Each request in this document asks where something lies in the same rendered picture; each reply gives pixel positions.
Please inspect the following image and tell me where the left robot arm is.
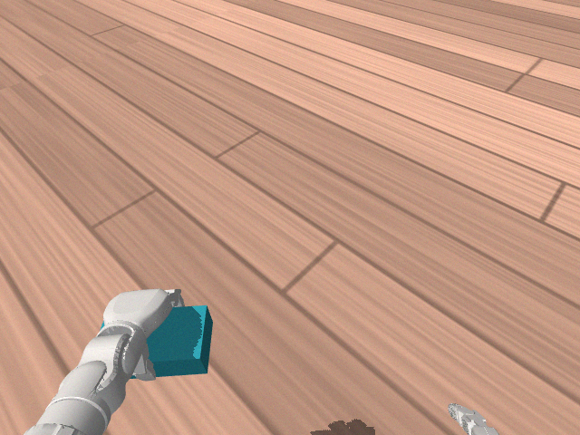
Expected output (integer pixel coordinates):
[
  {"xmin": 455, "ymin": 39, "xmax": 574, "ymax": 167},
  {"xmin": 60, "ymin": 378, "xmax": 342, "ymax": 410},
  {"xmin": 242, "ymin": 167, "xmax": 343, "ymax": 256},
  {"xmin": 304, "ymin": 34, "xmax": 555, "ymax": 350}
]
[{"xmin": 24, "ymin": 321, "xmax": 147, "ymax": 435}]

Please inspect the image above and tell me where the left robot hand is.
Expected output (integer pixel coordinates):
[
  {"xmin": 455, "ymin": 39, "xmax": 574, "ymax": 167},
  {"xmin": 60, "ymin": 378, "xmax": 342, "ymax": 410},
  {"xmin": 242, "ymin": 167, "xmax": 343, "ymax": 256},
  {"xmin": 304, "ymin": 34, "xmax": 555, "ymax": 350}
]
[{"xmin": 103, "ymin": 289, "xmax": 185, "ymax": 381}]

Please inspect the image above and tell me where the right robot hand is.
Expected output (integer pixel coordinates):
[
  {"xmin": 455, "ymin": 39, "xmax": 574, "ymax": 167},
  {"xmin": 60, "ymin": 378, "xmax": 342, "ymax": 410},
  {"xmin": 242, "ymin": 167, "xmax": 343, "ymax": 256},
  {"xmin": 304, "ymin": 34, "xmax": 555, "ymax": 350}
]
[{"xmin": 448, "ymin": 403, "xmax": 499, "ymax": 435}]

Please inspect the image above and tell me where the carton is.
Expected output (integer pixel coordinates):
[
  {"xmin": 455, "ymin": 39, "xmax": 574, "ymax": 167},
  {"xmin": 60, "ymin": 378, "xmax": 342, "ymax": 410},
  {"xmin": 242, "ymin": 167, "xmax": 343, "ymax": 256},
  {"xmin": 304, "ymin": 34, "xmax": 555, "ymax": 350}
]
[{"xmin": 101, "ymin": 305, "xmax": 213, "ymax": 379}]

